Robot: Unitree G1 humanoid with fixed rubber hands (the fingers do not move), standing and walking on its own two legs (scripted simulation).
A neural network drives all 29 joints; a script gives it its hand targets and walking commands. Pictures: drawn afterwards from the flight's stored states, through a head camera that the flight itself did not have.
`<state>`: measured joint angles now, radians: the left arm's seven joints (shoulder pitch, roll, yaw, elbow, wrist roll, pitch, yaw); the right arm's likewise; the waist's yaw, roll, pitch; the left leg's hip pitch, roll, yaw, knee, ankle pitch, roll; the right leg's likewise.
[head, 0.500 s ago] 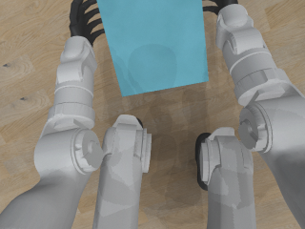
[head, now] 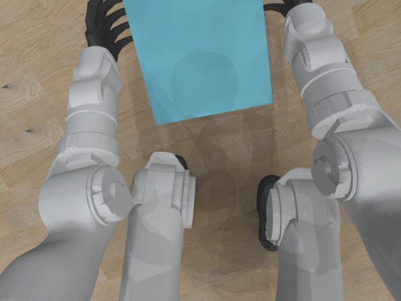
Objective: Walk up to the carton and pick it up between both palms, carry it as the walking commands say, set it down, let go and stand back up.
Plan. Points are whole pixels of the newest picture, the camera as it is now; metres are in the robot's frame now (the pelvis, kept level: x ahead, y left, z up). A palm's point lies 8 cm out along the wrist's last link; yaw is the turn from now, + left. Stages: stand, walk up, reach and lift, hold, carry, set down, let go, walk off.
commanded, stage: set down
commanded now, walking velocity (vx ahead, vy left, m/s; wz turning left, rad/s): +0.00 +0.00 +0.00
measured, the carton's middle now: (202, 48) +0.50 +0.08 -0.28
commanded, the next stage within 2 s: none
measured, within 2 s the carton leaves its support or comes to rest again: rests again in 0.30 s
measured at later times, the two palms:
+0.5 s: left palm (102, 55) +0.47 +0.24 -0.19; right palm (286, 16) +0.54 -0.05 -0.20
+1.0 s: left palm (80, 61) +0.46 +0.28 -0.19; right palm (304, 15) +0.54 -0.08 -0.20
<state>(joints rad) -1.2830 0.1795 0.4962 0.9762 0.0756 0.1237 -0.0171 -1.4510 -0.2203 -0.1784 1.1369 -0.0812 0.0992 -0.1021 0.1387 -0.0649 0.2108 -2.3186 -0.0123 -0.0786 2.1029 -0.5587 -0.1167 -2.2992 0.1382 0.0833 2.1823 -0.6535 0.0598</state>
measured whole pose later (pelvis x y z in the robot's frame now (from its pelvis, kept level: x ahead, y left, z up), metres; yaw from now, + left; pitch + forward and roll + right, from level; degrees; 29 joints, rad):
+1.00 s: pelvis -0.03 +0.01 -0.01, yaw +1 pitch +34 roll +2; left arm -1.36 0.35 0.22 1.05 -0.25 -0.03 0.09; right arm -1.52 -0.43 0.09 1.06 0.16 0.04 -0.10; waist 0.13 0.01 0.50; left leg -2.23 0.01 -0.02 2.12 -0.48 -0.05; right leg -2.19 0.07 0.09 2.20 -0.60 0.07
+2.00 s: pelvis -0.03 +0.01 +0.20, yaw +2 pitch +26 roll +0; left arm -1.17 0.25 0.27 0.46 -0.17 0.36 0.14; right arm -1.42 -0.44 -0.11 0.77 0.09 0.35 -0.06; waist 0.15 -0.03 0.52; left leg -1.55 -0.03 -0.07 1.47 -0.37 -0.06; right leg -1.50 0.05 0.05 1.53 -0.48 0.04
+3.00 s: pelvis +0.10 +0.03 +0.37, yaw +1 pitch +24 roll +0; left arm -0.11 0.16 0.13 0.59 0.03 0.00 -0.08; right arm -0.24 -0.12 -0.13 0.65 -0.10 0.02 -0.06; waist 0.07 0.02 -0.11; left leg -0.79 -0.01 -0.04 0.62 -0.24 -0.01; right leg -0.73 0.02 0.11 0.63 -0.31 0.04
